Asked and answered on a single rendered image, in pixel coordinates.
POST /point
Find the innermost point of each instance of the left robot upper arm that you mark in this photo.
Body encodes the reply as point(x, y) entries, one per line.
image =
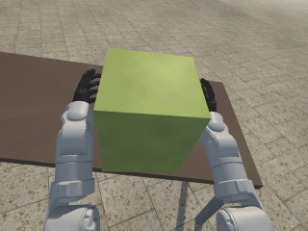
point(81, 217)

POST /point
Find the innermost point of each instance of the right robot upper arm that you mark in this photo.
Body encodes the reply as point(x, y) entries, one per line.
point(242, 218)

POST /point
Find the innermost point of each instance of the carton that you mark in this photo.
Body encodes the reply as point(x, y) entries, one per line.
point(149, 111)

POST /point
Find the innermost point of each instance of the right robot forearm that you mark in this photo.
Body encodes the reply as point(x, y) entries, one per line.
point(226, 164)

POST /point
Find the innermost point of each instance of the robot right hand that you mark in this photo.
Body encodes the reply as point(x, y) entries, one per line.
point(209, 95)

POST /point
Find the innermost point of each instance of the robot left hand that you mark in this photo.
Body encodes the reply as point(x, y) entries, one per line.
point(83, 91)

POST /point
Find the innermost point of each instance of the table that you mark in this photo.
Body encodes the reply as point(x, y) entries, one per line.
point(34, 93)

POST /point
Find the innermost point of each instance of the left robot forearm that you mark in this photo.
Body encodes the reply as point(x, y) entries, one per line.
point(74, 156)

